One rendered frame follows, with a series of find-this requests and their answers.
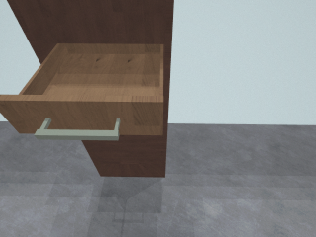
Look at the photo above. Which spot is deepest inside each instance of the drawer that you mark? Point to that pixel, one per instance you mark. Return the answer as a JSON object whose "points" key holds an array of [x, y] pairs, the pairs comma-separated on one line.
{"points": [[88, 86]]}

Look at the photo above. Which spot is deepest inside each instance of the handle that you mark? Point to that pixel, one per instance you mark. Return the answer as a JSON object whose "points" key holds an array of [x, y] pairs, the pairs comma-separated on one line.
{"points": [[77, 134]]}

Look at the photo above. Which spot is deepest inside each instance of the cabinet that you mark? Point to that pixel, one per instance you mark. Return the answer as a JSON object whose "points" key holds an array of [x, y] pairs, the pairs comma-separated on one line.
{"points": [[46, 23]]}

